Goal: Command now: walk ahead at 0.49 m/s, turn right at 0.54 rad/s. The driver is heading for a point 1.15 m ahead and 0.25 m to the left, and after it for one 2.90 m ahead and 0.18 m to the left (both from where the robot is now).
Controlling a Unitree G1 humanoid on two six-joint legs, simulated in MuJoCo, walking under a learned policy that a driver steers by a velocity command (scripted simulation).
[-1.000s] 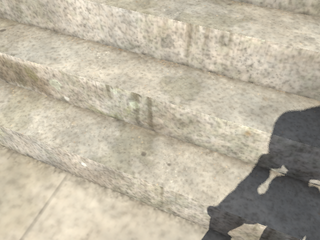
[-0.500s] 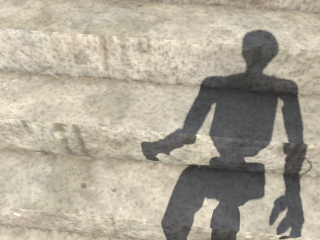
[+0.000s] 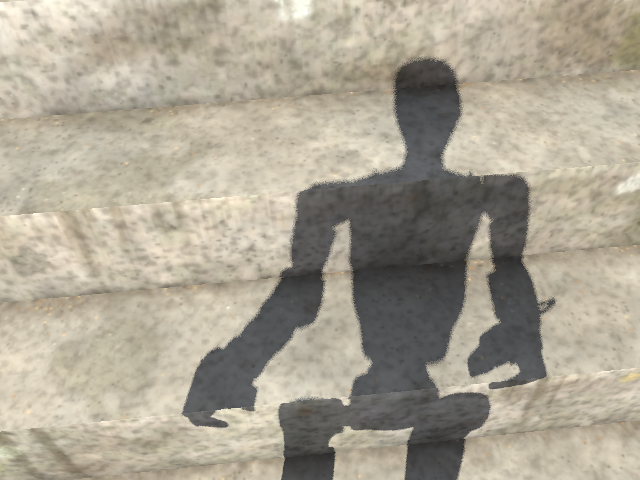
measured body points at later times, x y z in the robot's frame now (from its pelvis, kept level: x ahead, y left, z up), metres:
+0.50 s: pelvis +0.04 +0.03 +0.00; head +0.08 +0.03 +0.44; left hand +0.18 +0.27 -0.11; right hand +0.17 -0.22 -0.12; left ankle +0.08 +0.11 -0.74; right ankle +0.03 -0.05 -0.74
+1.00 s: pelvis -0.06 +0.06 -0.02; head -0.05 +0.09 +0.43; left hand -0.02 +0.38 -0.11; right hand +0.22 -0.09 -0.08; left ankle -0.12 +0.15 -0.74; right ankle +0.02 -0.05 -0.72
